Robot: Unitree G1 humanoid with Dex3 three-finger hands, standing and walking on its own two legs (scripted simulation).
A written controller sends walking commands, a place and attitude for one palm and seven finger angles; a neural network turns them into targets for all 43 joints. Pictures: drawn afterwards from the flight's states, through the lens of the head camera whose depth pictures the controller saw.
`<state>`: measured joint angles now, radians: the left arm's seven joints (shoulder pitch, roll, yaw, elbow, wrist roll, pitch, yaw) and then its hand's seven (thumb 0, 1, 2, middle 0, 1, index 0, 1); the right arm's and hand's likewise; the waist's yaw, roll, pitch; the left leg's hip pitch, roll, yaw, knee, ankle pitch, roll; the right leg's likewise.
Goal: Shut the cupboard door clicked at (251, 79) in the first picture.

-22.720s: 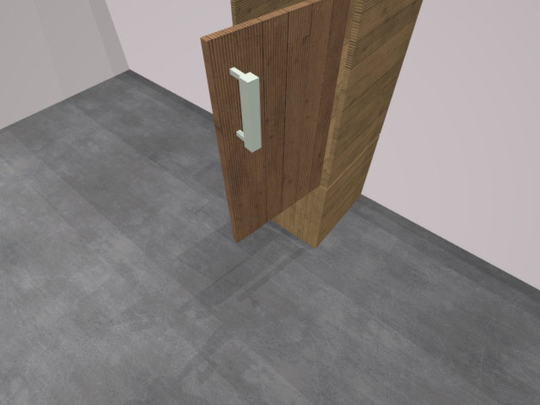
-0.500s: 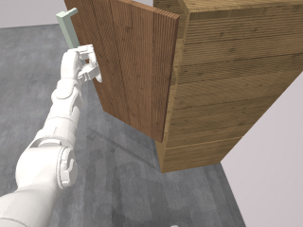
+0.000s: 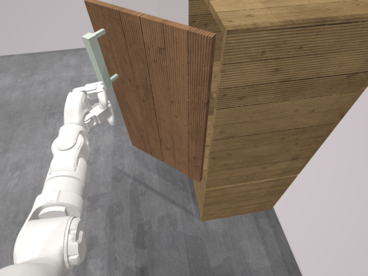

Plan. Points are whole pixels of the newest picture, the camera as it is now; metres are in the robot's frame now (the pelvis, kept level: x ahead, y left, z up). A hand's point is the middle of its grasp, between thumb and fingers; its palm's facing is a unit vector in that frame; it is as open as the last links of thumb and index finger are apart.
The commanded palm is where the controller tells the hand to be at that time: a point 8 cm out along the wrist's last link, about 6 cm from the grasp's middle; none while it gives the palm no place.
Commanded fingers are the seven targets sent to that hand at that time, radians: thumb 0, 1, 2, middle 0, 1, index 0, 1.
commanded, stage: draw the hand back to the body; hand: left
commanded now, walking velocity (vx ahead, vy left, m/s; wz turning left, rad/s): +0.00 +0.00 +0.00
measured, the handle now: (104, 59) +0.65 +0.20 +0.13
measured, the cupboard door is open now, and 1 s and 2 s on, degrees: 48 48 48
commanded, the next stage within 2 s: step back with the hand held close in 1.30 s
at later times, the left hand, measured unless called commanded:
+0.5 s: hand (47, 170) +0.28 +0.22 +0.15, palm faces +0.27 -0.94 -0.22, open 3.3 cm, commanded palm +0.24 +0.26 +0.17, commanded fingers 0.00 0.90 0.90 -0.75 -0.90 -0.75 -0.90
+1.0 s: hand out of the picture +0.18 +0.29 +0.17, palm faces +0.48 -0.75 -0.45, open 6.7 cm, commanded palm +0.13 +0.32 +0.19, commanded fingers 0.00 0.90 0.90 -0.20 -0.30 -0.20 -0.30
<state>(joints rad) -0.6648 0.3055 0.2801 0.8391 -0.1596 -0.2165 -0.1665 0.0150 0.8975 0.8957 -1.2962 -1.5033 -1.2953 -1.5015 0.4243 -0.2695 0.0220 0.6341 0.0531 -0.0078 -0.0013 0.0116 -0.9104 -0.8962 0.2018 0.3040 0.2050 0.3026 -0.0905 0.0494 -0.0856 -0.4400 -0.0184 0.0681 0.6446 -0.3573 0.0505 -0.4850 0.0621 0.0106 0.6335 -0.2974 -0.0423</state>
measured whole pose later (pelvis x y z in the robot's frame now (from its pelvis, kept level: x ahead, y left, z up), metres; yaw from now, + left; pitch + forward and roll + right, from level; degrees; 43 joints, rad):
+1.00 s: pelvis +0.01 +0.01 +0.02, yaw +3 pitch -3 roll -1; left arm 0.49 0.36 0.36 -0.36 -0.07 -0.07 0.08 0.01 0.89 0.89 -0.34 -0.45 -0.34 -0.45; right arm 0.22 -0.24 0.01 0.63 0.02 -0.03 -0.06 0.02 -0.91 -0.90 0.20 0.30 0.20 0.30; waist 0.06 0.09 -0.01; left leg -0.09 -0.05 0.02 0.40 -0.27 0.06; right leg -0.11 0.03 -0.03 0.39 -0.23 -0.03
